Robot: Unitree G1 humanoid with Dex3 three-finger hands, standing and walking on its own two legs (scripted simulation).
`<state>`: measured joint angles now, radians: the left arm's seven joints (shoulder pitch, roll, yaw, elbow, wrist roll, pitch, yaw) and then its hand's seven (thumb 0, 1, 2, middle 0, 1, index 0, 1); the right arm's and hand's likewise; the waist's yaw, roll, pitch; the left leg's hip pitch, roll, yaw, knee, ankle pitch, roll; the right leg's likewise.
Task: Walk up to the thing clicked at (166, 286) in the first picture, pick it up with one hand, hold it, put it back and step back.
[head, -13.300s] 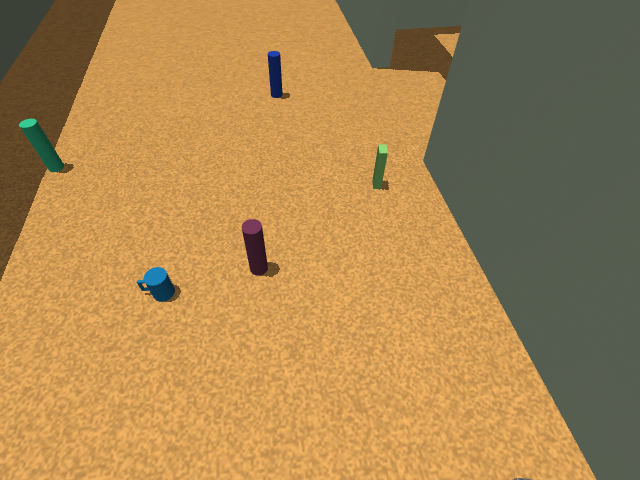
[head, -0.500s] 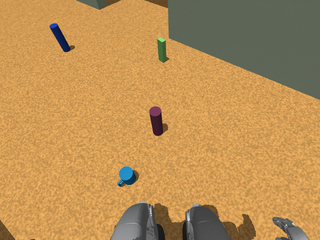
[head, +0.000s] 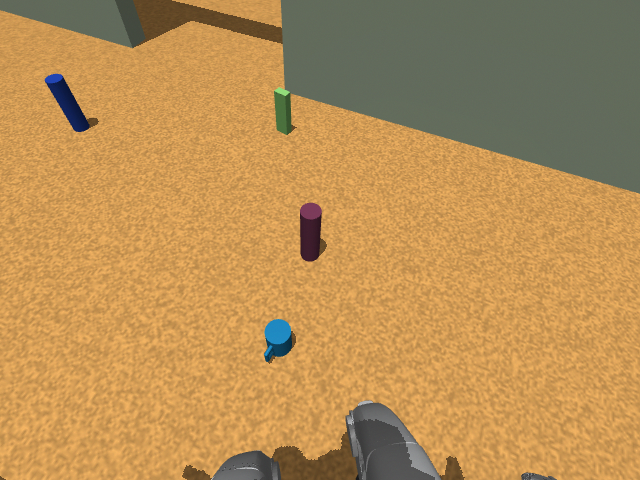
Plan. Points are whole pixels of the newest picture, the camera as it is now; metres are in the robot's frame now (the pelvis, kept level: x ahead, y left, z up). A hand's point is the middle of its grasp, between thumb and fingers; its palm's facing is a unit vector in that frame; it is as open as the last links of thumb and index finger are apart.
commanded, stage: walk up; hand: left
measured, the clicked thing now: (275, 342) +0.52 +0.10 -0.68
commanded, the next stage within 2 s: none
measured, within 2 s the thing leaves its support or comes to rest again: neither
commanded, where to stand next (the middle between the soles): +0.11 -0.06 m, yaw -11 degrees
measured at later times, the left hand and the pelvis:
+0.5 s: hand (133, 463) +0.15 +0.25 -0.13, palm faces -0.29 -0.91 -0.30, open 7.4 cm; pelvis +0.02 +0.01 +0.04, yaw -14 degrees
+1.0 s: hand (214, 376) +0.26 +0.15 -0.13, palm faces -0.24 -0.91 -0.33, open 7.4 cm; pelvis +0.06 -0.04 +0.02, yaw -15 degrees
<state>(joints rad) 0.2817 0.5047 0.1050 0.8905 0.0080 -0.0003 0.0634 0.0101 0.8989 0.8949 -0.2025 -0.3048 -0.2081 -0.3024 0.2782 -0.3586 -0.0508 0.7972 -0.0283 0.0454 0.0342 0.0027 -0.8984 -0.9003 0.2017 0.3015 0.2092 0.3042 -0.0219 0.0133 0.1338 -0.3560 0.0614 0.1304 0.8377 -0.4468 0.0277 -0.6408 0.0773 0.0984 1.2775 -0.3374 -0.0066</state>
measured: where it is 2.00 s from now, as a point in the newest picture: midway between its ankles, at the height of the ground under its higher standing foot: outside the picture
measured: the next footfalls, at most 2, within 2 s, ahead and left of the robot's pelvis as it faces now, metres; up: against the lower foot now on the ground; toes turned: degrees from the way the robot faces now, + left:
right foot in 0.62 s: +0.08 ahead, -0.15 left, +0.00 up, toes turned -15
left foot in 0.96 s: +0.14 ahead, +0.08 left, +0.00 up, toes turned -14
